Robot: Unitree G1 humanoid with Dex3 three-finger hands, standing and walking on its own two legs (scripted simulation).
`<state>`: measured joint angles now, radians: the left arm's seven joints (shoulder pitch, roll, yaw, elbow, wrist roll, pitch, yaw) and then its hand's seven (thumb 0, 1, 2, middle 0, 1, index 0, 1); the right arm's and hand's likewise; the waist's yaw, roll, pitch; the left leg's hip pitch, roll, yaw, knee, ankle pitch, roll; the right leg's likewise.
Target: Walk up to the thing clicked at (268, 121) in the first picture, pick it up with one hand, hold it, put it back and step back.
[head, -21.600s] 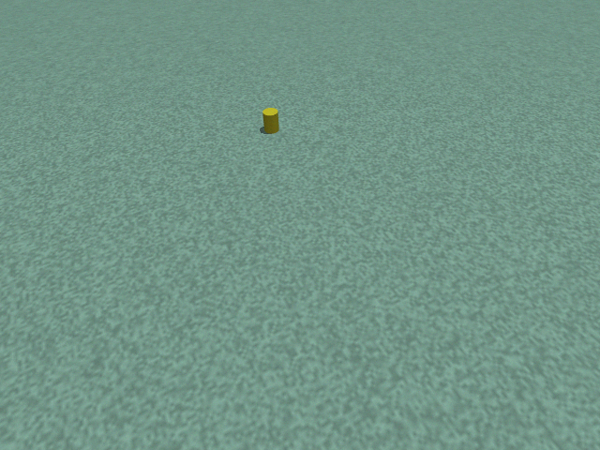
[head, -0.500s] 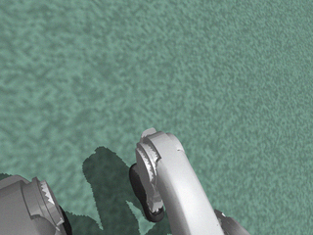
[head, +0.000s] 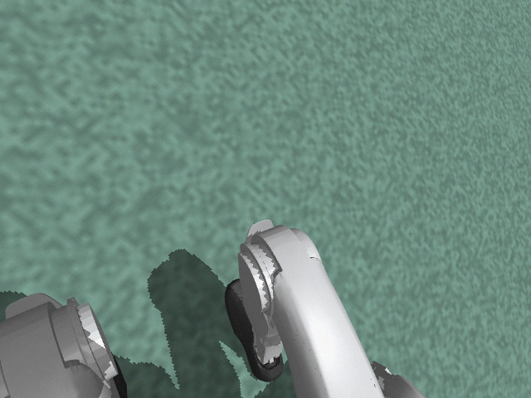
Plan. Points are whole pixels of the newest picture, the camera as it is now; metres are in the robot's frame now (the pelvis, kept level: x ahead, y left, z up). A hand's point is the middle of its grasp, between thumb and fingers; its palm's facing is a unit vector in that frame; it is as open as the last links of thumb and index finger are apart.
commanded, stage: settle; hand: left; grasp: from above
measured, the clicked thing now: out of the picture +0.49 +0.35 -0.25
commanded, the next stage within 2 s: lift in 0.52 s
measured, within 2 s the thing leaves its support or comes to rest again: leaves its support in 0.10 s
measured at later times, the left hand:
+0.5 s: hand out of the picture +0.47 +0.36 -0.12, palm faces -0.47 -0.11 -0.88, open 11.3 cm
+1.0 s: hand out of the picture +0.44 +0.36 -0.06, palm faces -0.47 -0.14 -0.87, open 11.2 cm
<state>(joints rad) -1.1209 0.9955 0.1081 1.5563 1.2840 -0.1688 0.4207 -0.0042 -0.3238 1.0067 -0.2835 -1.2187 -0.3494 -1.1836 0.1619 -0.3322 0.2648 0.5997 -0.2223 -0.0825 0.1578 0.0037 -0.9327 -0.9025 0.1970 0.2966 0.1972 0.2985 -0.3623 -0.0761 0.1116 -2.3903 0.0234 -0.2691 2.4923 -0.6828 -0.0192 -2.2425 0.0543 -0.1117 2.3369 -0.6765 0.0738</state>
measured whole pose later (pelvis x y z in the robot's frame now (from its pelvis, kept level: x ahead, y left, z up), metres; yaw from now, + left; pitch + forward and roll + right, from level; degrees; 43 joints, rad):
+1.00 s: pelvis -0.01 +0.00 +0.07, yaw +6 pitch +36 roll -10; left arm -0.93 0.77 0.05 1.08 1.12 -0.12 0.02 0.00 -0.24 0.78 -0.43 -1.00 -0.50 -0.97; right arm 0.22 -0.28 0.08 0.61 -0.07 0.11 0.08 0.01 -0.93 -0.90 0.20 0.30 0.20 0.30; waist -0.22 0.04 -0.07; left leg -2.25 0.02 -0.14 2.23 -0.62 0.01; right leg -2.14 0.00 -0.03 2.15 -0.65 0.06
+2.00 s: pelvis +0.03 +0.00 +0.37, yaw +12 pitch +16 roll -3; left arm -0.40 0.44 -0.14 0.86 1.00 -0.02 0.12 0.00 -0.22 0.76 -0.43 -0.98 -0.51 -0.94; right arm 0.24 -0.25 -0.02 0.72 0.03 0.02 -0.05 0.01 -0.91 -0.90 0.20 0.30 0.20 0.30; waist -0.07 0.05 -0.13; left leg -1.00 0.06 -0.02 1.16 -0.46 -0.01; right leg -0.95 -0.01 0.00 1.11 -0.46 0.04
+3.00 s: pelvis +0.08 +0.01 +0.45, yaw +12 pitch +5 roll +0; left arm -0.30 0.38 -0.20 0.75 1.00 0.02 0.03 0.00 -0.21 0.77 -0.41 -0.99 -0.48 -0.96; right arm 0.23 -0.26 -0.05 0.71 0.05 0.07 -0.03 0.01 -0.90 -0.89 0.20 0.30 0.20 0.30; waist -0.02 0.04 -0.05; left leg -0.42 0.05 0.04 0.63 -0.30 -0.01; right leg -0.40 -0.03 0.03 0.61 -0.31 0.04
